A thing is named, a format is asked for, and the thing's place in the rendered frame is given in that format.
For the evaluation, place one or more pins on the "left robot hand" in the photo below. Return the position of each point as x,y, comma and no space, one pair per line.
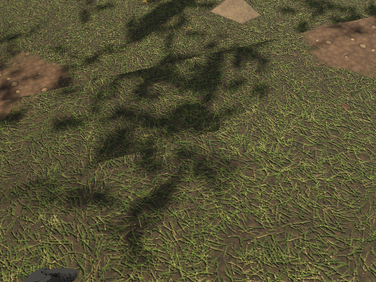
52,275

